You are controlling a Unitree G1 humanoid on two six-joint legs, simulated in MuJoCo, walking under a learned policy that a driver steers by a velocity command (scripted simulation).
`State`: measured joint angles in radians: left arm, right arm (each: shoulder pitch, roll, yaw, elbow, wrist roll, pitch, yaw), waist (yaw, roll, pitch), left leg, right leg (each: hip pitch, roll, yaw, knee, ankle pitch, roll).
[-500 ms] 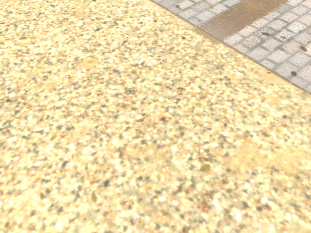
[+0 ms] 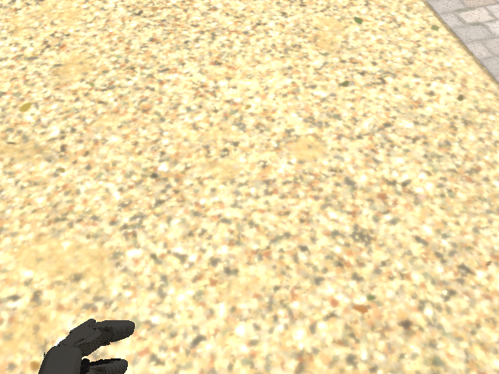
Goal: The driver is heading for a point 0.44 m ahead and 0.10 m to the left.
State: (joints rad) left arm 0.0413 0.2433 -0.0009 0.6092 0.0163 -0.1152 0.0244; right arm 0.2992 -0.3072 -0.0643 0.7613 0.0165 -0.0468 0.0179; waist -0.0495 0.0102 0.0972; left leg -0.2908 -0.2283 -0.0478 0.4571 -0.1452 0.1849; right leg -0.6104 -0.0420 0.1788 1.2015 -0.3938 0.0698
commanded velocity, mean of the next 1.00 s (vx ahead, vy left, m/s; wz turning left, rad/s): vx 0.15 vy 0.00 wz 0.72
